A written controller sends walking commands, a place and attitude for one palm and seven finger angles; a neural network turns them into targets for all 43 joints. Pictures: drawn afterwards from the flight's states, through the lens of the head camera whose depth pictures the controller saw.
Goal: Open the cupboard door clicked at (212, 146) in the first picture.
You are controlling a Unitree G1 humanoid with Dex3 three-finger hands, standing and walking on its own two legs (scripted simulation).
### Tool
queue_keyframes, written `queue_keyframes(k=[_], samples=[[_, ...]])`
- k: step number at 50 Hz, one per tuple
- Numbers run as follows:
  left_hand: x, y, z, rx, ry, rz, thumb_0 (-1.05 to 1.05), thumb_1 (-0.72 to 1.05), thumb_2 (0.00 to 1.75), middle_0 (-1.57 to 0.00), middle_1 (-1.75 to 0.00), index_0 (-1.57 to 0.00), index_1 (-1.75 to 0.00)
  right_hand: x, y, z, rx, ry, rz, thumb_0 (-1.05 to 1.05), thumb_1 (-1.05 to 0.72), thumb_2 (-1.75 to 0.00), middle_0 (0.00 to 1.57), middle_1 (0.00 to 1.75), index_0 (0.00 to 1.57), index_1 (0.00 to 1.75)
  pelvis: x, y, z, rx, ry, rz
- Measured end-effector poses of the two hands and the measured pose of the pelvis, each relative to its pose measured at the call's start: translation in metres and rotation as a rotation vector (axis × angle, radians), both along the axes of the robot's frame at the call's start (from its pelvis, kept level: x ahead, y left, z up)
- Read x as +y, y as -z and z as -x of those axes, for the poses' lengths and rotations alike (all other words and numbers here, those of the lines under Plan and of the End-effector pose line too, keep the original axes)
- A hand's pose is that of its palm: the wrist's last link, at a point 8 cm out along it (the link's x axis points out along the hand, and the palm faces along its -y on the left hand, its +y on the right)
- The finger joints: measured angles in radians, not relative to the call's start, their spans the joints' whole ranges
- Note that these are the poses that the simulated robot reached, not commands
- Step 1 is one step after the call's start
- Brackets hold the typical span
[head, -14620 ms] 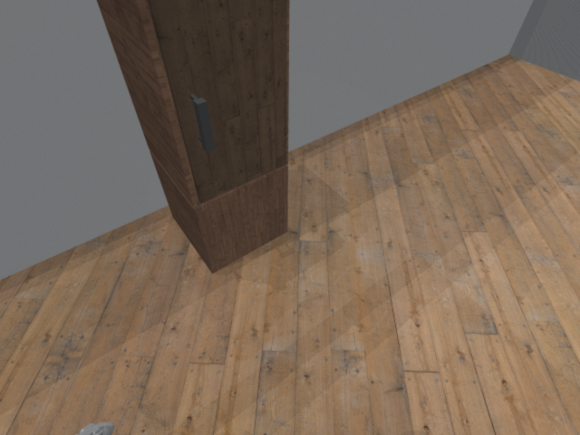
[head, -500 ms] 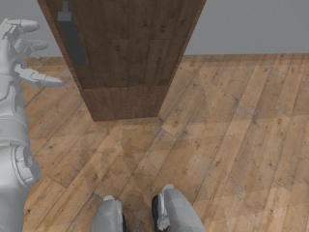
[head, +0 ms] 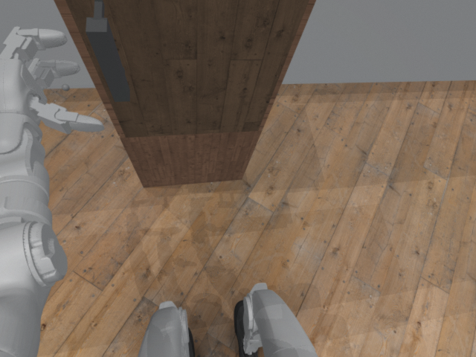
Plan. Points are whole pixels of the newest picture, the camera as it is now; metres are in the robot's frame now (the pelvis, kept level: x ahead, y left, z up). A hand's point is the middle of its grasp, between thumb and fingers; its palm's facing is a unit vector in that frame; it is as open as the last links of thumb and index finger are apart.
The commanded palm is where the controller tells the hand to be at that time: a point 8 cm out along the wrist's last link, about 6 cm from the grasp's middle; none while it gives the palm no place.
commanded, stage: slide the fingers in behind the handle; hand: left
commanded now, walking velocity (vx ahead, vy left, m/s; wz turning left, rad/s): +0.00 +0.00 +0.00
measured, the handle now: (111, 54) +0.58 +0.15 +0.06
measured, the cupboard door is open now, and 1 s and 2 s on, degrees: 0 0 0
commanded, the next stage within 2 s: close the thumb around the handle in 1.62 s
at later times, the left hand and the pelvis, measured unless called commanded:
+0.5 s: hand (92, 84) +0.53 +0.18 +0.05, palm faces +0.03 -1.00 -0.03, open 14.0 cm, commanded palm +0.50 +0.21 +0.05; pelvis +0.00 -0.01 +0.00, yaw +0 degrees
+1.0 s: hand (120, 85) +0.53 +0.14 +0.05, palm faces +0.03 -1.00 -0.02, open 14.0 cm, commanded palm +0.50 +0.18 +0.05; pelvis +0.00 -0.01 +0.00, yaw +1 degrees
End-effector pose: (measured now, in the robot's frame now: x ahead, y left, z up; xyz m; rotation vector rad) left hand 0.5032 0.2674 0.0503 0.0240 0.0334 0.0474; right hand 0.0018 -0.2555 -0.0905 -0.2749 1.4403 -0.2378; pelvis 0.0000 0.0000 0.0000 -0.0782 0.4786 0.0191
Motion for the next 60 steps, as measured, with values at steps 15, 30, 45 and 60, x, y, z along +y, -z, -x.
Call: queue_keyframes(k=[15, 30, 45, 60], samples=[[-0.025, 0.001, -0.001, 0.015, 0.027, 0.017, -0.01, -0.50, 0.30, -0.30, -1.20, -0.30, -1.20, -0.010, -0.002, 0.005, 0.013, -0.006, 0.011, 0.00, -0.90, -0.90, 0.21, 0.30, 0.21, 0.30, -0.004, -0.001, 0.001, -0.001, -0.008, -0.004], [-0.038, -0.002, 0.000, -0.009, 0.013, 0.003, -0.01, -0.50, 0.30, -0.30, -1.20, -0.30, -1.20, -0.007, 0.002, 0.004, -0.007, 0.006, -0.021, 0.00, -0.90, -0.90, 0.21, 0.30, 0.20, 0.30, -0.008, -0.001, 0.001, -0.006, 0.003, -0.015], [-0.067, -0.002, 0.000, -0.021, 0.032, 0.002, -0.01, -0.50, 0.30, -0.30, -1.20, -0.30, -1.20, -0.011, 0.005, 0.000, -0.023, -0.012, -0.018, 0.00, -0.90, -0.90, 0.21, 0.30, 0.20, 0.30, -0.008, 0.001, 0.002, -0.008, -0.008, -0.018], [-0.081, -0.001, -0.001, -0.015, 0.014, 0.000, -0.01, -0.50, 0.30, -0.30, -1.20, -0.30, -1.20, -0.008, 0.008, 0.010, -0.009, 0.006, -0.049, 0.00, -0.90, -0.90, 0.21, 0.30, 0.20, 0.30, -0.011, 0.000, 0.002, -0.009, 0.001, -0.029]])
